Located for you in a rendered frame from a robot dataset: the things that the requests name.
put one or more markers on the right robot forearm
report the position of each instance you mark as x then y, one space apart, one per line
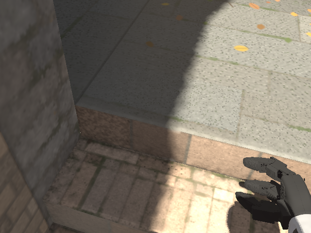
300 224

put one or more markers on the right robot hand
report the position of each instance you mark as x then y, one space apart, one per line
290 198

